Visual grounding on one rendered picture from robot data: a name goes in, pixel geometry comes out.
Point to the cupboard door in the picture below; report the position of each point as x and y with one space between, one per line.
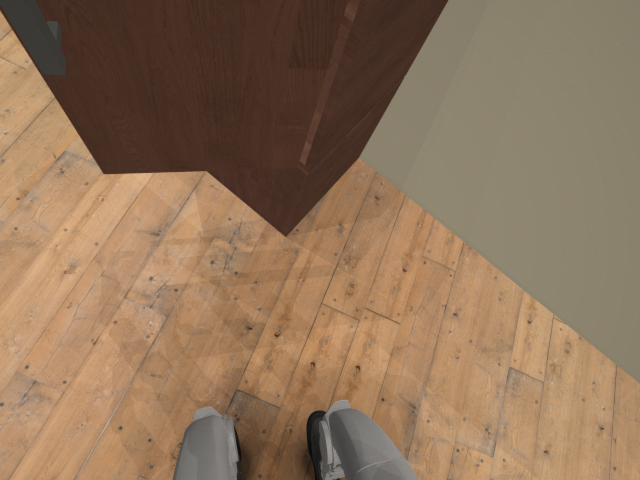
155 86

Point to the left robot thigh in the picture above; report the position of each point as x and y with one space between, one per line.
208 450

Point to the robot right shin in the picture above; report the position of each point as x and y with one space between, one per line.
327 472

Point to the handle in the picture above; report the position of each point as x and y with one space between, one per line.
41 38

